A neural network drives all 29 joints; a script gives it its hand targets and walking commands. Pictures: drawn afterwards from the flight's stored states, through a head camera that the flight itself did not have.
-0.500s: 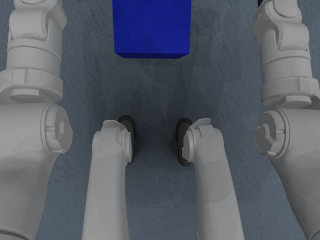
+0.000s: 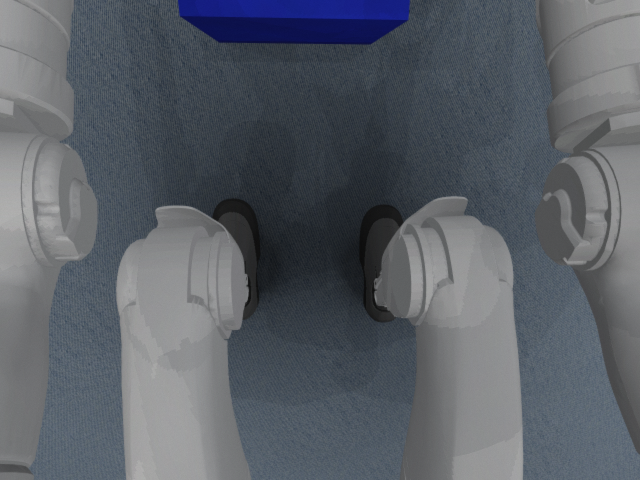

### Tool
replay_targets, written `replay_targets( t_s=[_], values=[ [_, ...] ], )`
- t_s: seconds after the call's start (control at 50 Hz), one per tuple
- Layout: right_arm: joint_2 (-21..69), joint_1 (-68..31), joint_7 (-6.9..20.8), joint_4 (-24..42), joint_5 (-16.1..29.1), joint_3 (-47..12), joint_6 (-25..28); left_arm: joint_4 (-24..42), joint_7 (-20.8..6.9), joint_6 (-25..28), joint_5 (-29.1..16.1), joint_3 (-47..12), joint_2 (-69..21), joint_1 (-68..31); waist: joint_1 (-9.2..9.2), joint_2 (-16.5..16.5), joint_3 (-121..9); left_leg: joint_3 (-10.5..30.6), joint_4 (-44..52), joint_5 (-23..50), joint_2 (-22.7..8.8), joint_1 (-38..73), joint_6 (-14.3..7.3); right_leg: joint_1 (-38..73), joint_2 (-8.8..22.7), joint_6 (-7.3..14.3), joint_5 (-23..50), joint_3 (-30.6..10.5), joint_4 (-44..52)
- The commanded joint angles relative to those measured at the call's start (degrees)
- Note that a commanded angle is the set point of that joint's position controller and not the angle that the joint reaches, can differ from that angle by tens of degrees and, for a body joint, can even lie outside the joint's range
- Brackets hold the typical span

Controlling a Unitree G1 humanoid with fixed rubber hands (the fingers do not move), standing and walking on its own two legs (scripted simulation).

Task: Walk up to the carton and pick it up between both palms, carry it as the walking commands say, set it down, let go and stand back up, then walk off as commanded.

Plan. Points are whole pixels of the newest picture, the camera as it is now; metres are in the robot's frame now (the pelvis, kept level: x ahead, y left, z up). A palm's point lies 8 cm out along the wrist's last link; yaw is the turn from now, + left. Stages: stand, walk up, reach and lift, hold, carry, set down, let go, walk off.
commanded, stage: reach and lift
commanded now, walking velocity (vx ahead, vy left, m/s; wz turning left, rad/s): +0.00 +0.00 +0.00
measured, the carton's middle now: out of the picture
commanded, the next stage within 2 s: none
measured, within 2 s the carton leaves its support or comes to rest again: neither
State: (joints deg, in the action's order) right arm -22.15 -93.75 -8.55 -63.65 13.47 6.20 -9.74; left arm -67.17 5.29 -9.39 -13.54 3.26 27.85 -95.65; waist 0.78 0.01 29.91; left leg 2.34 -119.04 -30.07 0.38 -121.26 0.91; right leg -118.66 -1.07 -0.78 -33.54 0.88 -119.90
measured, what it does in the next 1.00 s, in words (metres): stands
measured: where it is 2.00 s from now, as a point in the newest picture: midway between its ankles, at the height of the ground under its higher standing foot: (311, 280)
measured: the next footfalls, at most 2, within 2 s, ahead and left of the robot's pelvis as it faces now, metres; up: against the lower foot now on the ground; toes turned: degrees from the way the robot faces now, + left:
none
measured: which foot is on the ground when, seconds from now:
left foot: down 0.00-1.00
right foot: down 0.00-1.00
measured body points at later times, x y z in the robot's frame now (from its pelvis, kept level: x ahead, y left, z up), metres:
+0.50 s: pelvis +0.02 +0.00 -0.05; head +0.40 +0.01 +0.16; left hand +0.60 +0.19 -0.25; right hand +0.58 -0.18 -0.25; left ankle +0.13 +0.12 -0.37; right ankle +0.12 -0.12 -0.37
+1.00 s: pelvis +0.01 +0.00 -0.05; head +0.40 +0.01 +0.17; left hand +0.60 +0.18 -0.24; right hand +0.59 -0.15 -0.24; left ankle +0.13 +0.12 -0.37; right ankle +0.12 -0.12 -0.37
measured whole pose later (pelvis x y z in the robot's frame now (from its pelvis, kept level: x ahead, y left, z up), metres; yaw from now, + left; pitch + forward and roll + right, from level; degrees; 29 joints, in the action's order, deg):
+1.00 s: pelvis +0.01 +0.00 -0.05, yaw +0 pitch +33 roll -1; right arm -18.6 -94.5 -6.6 -70.5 12.0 4.4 -4.3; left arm -73.8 4.7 -3.5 -12.9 2.6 24.4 -95.9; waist 0.8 0.3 29.9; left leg 1.5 -128.2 -32.3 -0.3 -129.2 0.5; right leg -126.9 -1.6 -1.4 -35.6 0.1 -129.2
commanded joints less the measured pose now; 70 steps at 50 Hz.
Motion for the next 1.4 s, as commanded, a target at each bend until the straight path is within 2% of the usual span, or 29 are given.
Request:
replay_targets(
  t_s=[0.0,0.04,0.06,0.1,0.12,0.2,0.22,0.26,0.3,0.36,0.42,0.46,0.48,0.5,0.56,0.66,0.76,0.94,1.0,1.04,1.06,1.08,1.12,1.18,1.22,1.24,1.32,1.34,1.38],
  values=[
    [-5.8,-17.8,0.4,5.8,-1.4,1.5,3.2,8.7,-0.6,3.8,-0.6,0.4,5.5,-20.3,1.32,-0.8,-82.4,-1.8,5.1,17.5,0.8,33.0,-0.3,31.7,-1.0,-0.9,21.3,1.1,6.6],
    [-6.6,-14.6,0.8,1.7,-0.7,1.3,3.8,4.3,0.0,3.4,1.4,1.0,8.1,-19.3,-0.18,-2.9,-81.5,-2.7,3.5,16.0,-0.1,36.0,0.3,26.0,-0.8,-1.3,17.1,1.9,5.8],
    [-8.5,-17.5,0.3,5.7,-2.0,1.9,4.3,9.5,-0.1,3.8,-1.3,0.2,6.2,-21.2,2.05,-1.6,-86.7,-2.1,2.6,18.5,0.6,39.4,0.5,31.4,-0.6,-1.2,18.8,1.9,5.7],
    [-8.9,-15.3,0.4,-1.9,-2.2,2.6,4.2,0.7,-0.5,3.5,-0.6,-0.9,6.3,-17.7,2.63,-2.5,-76.6,-1.7,2.7,12.2,0.3,34.4,0.2,24.6,-0.3,-0.8,13.1,1.9,4.1],
    [-8.5,-18.9,0.4,8.6,-2.8,1.6,5.2,10.5,-0.4,4.7,-0.9,0.1,6.5,-20.5,0.87,-0.6,-82.1,-1.9,1.2,19.7,1.0,33.3,0.6,28.5,-0.9,-1.0,20.8,1.3,3.2],
    [-9.7,-14.7,1.4,-2.1,-1.0,1.5,6.1,-0.7,0.3,5.3,-0.1,0.5,8.0,-17.3,0.10,-2.5,-74.3,-1.6,-1.5,18.6,0.5,34.9,0.4,19.8,-0.5,-1.8,16.6,1.4,0.8],
    [-11.3,-17.9,0.8,6.2,-1.9,2.6,7.2,5.7,0.2,5.8,-2.2,-0.4,4.9,-19.5,3.02,-0.7,-80.1,-0.5,-1.6,22.3,0.5,34.8,-0.1,24.1,-0.3,-1.3,20.9,1.6,0.3],
    [-6.7,-17.5,1.9,-0.7,1.1,-2.7,6.7,1.3,-0.2,6.1,-1.4,-0.4,6.3,-20.7,-1.12,-1.2,-75.5,-0.9,-1.7,20.2,0.1,32.7,0.1,20.9,0.1,-1.4,19.1,1.5,-1.2],
    [-7.6,-18.4,1.2,3.3,-1.0,-0.1,7.1,4.7,-0.3,7.2,-2.3,-0.5,6.4,-22.2,1.37,0.7,-73.6,0.0,-1.7,21.2,0.4,28.9,-0.7,21.5,0.3,-1.5,21.0,1.3,-0.9],
    [-8.3,-17.0,1.8,3.6,1.2,-1.0,7.6,3.3,0.3,7.4,-0.9,0.7,8.2,-19.1,-1.95,-0.6,-75.6,-1.3,-4.0,23.2,0.4,30.4,-0.5,22.4,-0.4,-1.1,22.4,0.3,-2.0],
    [-5.8,-14.0,1.8,2.0,0.3,-2.1,7.2,-2.1,-0.5,7.1,-0.3,1.1,7.4,-15.0,-2.42,1.7,-74.8,0.8,-3.4,26.6,0.5,34.6,-1.4,19.3,-0.4,-2.2,22.6,1.0,-1.9],
    [-6.4,-13.7,2.3,0.7,1.2,-0.7,7.2,2.0,-0.8,7.3,-0.5,-0.3,5.7,-16.9,-0.23,-2.0,-72.0,-1.0,-2.2,21.6,0.0,28.1,-0.6,20.0,-0.7,-1.2,22.2,1.3,-1.8],
    [-3.6,-12.0,2.5,0.0,1.5,-1.9,7.1,0.1,-0.8,7.8,1.2,2.2,8.1,-14.4,-3.65,-0.2,-74.1,-1.3,-2.8,22.8,0.5,29.0,-0.4,22.2,-0.7,-1.7,23.4,1.0,-2.8],
    [-8.0,-15.6,1.6,3.5,-0.6,1.1,7.4,2.4,-0.5,7.8,1.1,2.7,7.7,-16.3,-0.74,0.2,-71.3,-1.3,-3.7,21.1,0.2,24.6,-0.6,19.3,-0.6,-1.6,22.5,0.5,-2.1],
    [-7.8,-15.5,1.6,0.7,-0.5,-1.8,7.0,-2.1,-1.4,7.0,-1.7,-0.7,5.1,-15.3,0.58,2.4,-71.4,-1.5,-2.8,18.9,0.0,27.1,-0.4,21.4,-0.5,-2.3,18.2,1.6,-1.2],
    [-4.9,-13.6,1.6,-1.2,-0.7,-1.4,6.9,-0.2,-1.7,7.8,-1.5,-1.0,6.1,-17.0,1.41,0.3,-71.6,-2.0,-2.6,17.9,0.2,24.8,0.1,24.1,-1.2,-1.8,20.2,1.2,-0.5],
    [-5.1,-18.8,1.2,2.8,0.9,-2.1,7.2,2.6,-0.7,7.8,-0.9,0.6,7.4,-20.0,-1.92,-0.2,-72.9,-1.5,-3.0,16.9,0.2,25.7,0.0,26.9,-1.0,-1.0,20.6,0.1,-1.8],
    [0.5,-16.3,2.0,-1.0,-1.7,-2.3,7.1,-0.5,-1.7,7.7,0.2,-1.2,-0.6,-20.0,1.38,1.8,-69.2,-1.9,-1.8,16.2,1.1,23.1,0.6,27.0,-1.9,-1.0,20.5,0.0,0.0],
    [1.5,-19.2,3.2,0.4,-0.8,-2.6,7.3,-0.1,-1.8,7.5,1.2,-1.7,-2.5,-20.2,0.40,-0.9,-68.6,-1.3,-1.1,17.7,1.6,27.3,0.5,23.1,-2.0,-1.3,20.5,1.2,-0.6],
    [-2.2,-17.0,3.0,-0.6,-5.6,1.5,6.9,-1.1,-1.8,6.8,2.1,-0.3,-3.6,-18.3,3.16,-0.2,-67.7,0.5,-0.8,17.1,2.2,28.3,0.3,20.3,-1.2,-1.5,19.1,2.4,-1.7],
    [-3.2,-17.8,2.5,0.3,-5.8,3.3,7.8,1.6,-2.4,7.2,1.4,-2.2,-6.2,-20.7,4.32,-4.9,-69.1,-1.3,-0.8,15.8,2.6,28.6,1.5,21.7,-2.8,-0.5,17.8,2.2,-0.5],
    [1.1,-19.2,2.7,3.4,-5.9,0.3,8.0,4.7,-2.7,7.8,0.1,-2.9,-6.2,-23.3,4.07,0.9,-70.1,-1.2,-2.2,17.4,2.8,28.2,0.8,23.6,-2.5,-0.9,19.0,1.6,0.0],
    [3.5,-16.5,3.3,-1.3,-6.6,1.5,7.2,1.8,-2.8,7.2,1.1,-2.4,-10.2,-21.2,3.27,-3.2,-69.0,-1.1,-1.6,19.2,3.0,29.4,1.3,22.0,-2.4,-0.1,20.8,0.9,-0.6],
    [13.1,-20.1,5.2,3.9,-6.1,-2.2,7.5,1.3,-4.8,7.0,1.2,-4.3,-17.6,-21.0,3.15,1.5,-70.0,-0.5,-2.1,19.3,3.4,28.2,0.5,24.3,-3.0,-0.6,21.3,1.8,-0.6],
    [21.5,-22.7,7.4,4.1,-6.2,-2.4,6.1,1.9,-6.6,6.3,3.0,-4.3,-24.3,-22.6,0.60,-1.3,-67.0,-1.9,-1.6,18.2,4.1,28.4,0.5,22.2,-3.7,-0.8,19.4,1.7,-0.4],
    [28.3,-25.2,8.9,3.3,-5.5,-2.8,5.7,5.5,-8.4,5.9,1.5,-7.5,-31.3,-29.1,3.01,-1.9,-66.8,-1.4,-1.6,15.8,3.5,26.4,0.3,21.9,-4.2,0.2,18.7,1.7,-1.5],
    [44.6,-28.2,14.5,9.2,-7.4,-5.8,4.0,5.1,-14.6,4.0,2.5,-6.5,-51.3,-27.1,3.27,-0.5,-62.3,-2.9,-2.8,14.7,5.6,22.0,-0.6,23.1,-5.6,0.8,18.2,1.7,-0.6],
    [45.1,-30.0,15.7,8.2,-6.5,-5.4,3.5,5.0,-15.2,3.4,3.8,-5.4,-52.1,-25.8,0.34,-2.8,-62.0,-3.7,-2.4,15.0,5.5,22.9,-0.5,22.0,-5.0,0.3,17.4,1.8,-1.0],
    [48.5,-27.0,16.9,9.8,-7.1,-6.4,2.6,6.3,-16.2,2.8,1.3,-7.1,-53.7,-27.0,4.16,1.1,-61.2,-2.2,-3.0,14.5,5.6,21.6,-1.6,22.2,-4.6,1.1,18.6,2.0,-2.0]
  ],
)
